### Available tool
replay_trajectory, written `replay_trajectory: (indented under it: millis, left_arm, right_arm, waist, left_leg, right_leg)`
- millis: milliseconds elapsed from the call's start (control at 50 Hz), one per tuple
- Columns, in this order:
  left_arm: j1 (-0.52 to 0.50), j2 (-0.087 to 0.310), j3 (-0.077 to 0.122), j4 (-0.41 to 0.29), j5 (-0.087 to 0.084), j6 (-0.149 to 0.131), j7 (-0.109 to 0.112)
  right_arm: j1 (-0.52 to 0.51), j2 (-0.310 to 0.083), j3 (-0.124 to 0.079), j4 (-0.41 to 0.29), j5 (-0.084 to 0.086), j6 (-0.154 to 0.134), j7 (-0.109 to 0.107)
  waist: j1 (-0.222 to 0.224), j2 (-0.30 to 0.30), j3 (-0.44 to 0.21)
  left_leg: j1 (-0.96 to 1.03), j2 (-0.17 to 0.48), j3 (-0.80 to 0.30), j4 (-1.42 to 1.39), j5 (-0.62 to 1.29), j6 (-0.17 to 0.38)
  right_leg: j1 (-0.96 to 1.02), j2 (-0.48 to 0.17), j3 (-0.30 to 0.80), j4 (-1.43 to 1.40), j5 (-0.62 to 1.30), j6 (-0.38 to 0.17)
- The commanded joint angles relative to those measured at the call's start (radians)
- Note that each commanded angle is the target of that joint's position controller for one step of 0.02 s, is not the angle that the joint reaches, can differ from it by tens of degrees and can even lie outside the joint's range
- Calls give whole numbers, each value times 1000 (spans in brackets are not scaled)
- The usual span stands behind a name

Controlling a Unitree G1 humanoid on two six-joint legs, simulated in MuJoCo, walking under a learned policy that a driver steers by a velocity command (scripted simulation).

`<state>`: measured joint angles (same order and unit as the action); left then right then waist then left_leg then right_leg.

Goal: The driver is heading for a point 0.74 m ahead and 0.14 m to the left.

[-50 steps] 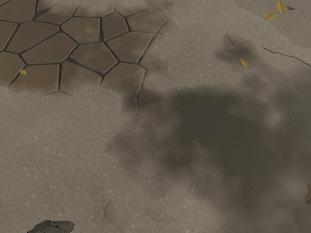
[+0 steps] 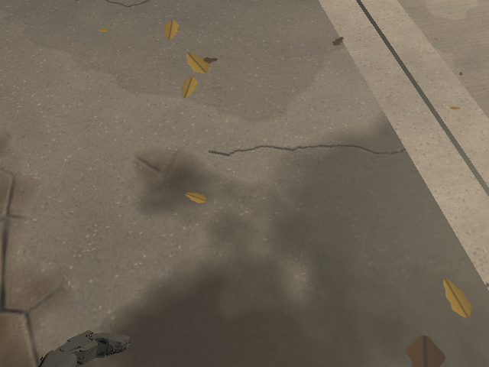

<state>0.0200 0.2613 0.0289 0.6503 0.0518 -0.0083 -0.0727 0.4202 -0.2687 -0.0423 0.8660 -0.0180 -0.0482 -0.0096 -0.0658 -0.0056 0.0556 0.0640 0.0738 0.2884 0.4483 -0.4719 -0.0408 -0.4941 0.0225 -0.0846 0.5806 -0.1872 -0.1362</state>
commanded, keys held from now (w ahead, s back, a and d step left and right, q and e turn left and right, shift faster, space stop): w+e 0.06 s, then w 0.30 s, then w+q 0.62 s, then no key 0.02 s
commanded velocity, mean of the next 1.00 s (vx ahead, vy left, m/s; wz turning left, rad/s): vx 0.50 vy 0.00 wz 0.07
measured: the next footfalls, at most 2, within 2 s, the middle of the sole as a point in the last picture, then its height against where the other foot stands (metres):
left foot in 0.56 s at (227, 345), level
right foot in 1.06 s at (277, 246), level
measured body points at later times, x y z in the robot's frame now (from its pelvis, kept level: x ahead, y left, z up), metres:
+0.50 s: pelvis +0.28 -0.02 +0.01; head +0.31 -0.02 +0.46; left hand +0.28 +0.26 -0.12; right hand +0.44 -0.27 -0.09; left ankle +0.45 +0.07 -0.70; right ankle +0.12 -0.07 -0.72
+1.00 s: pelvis +0.56 -0.02 +0.02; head +0.60 -0.01 +0.47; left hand +0.75 +0.23 -0.07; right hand +0.58 -0.30 -0.11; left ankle +0.46 +0.05 -0.72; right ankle +0.73 -0.14 -0.69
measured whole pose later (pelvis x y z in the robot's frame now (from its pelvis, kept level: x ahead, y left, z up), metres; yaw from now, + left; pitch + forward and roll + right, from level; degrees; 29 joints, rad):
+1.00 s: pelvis +0.56 -0.02 +0.02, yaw +9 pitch +2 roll +1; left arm 0.04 0.25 -0.01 0.72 0.03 -0.05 -0.02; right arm 0.43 -0.27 -0.07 0.85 -0.01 -0.04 0.01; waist -0.10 -0.03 0.03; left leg -0.05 -0.14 -0.17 0.34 -0.31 0.09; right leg -0.57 -0.04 0.05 0.60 -0.07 0.04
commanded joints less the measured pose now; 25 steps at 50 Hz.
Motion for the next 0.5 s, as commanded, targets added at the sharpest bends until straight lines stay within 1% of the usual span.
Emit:
replay_trajectory:
  millis: [20,40,60,80,100,120,140,160,200,260,320,360,420,440,460,480,500]
  left_arm:
    - [382,250,92,43,12,-11,41]
    - [373,309,107,15,-28,-2,49]
    - [381,282,103,36,-39,4,59]
    - [338,223,88,56,-43,-1,69]
    - [295,170,71,60,-41,-9,72]
    - [257,141,59,62,-44,-18,74]
    - [232,119,50,58,-44,-28,72]
    - [242,114,46,65,-46,-41,68]
    - [281,128,49,95,-49,-54,63]
    - [341,134,50,130,-49,-60,61]
    - [390,133,47,158,-50,-65,63]
    - [424,133,45,178,-47,-68,67]
    - [454,131,39,205,-35,-71,74]
    - [462,130,37,216,-31,-72,78]
    - [461,132,36,225,-26,-72,82]
    - [446,137,35,231,-23,-73,87]
    - [426,146,36,233,-20,-75,92]
  right_arm:
    - [23,-109,-19,-122,11,-1,5]
    - [-46,-120,-24,-181,-4,-6,14]
    - [-160,-154,-30,-203,-8,-9,17]
    - [-152,-122,-16,-196,5,-19,19]
    - [-125,-112,-13,-172,2,-20,18]
    - [-100,-109,-12,-161,-14,-6,19]
    - [-61,-104,-11,-141,-26,12,23]
    - [-51,-100,-11,-135,-30,25,29]
    - [-77,-82,-10,-135,-26,35,37]
    - [-201,-77,-10,-164,-22,36,39]
    - [-292,-73,-10,-185,-18,31,41]
    - [-352,-67,-7,-201,-15,27,43]
    - [-422,-60,0,-221,-9,20,48]
    - [-435,-59,1,-227,-8,18,50]
    - [-434,-61,1,-228,-7,16,51]
    - [-413,-63,-1,-223,-6,14,51]
    - [-368,-69,-5,-208,-5,12,48]
  waist:
    - [181,-142,-334]
    - [170,-205,-404]
    - [195,-71,-285]
    - [148,-39,-168]
    - [96,2,-103]
    - [55,-5,-78]
    - [31,-18,-89]
    - [27,-26,-98]
    - [30,-27,-78]
    - [70,-30,-17]
    - [102,-39,-2]
    - [122,-39,9]
    - [144,-43,34]
    - [144,-46,43]
    - [137,-48,47]
    - [119,-50,43]
    - [94,-57,20]
  left_leg:
    - [-503,94,-30,738,450,50]
    - [-751,-80,-185,971,-91,11]
    - [-852,-23,-301,975,3,21]
    - [-829,22,-296,892,94,30]
    - [-753,53,-296,788,123,33]
    - [-680,67,-301,732,126,27]
    - [-618,71,-299,702,136,21]
    - [-594,63,-286,686,148,16]
    - [-611,60,-273,621,213,10]
    - [-709,66,-271,495,336,6]
    - [-757,53,-270,380,431,12]
    - [-771,37,-262,314,465,23]
    - [-764,8,-231,220,466,57]
    - [-750,-3,-226,191,452,73]
    - [-725,-17,-222,165,428,92]
    - [-677,-38,-216,142,392,113]
    - [-599,-72,-202,128,349,135]
  right_leg:
    - [753,-208,410,-112,-254,-167]
    - [843,-381,873,-268,-134,-263]
    - [793,-338,717,-275,11,-240]
    - [653,-315,566,-274,147,-212]
    - [525,-258,468,-288,262,-162]
    - [432,-212,402,-304,331,-137]
    - [381,-185,356,-323,357,-124]
    - [359,-172,337,-338,393,-127]
    - [338,-154,305,-383,367,-125]
    - [373,-149,295,-428,323,-103]
    - [448,-152,283,-428,345,-81]
    - [496,-160,276,-420,378,-74]
    - [564,-179,234,-419,436,-65]
    - [583,-191,223,-418,461,-60]
    - [599,-203,208,-410,505,-52]
    - [608,-210,185,-384,596,-40]
    - [614,-210,158,-328,762,-26]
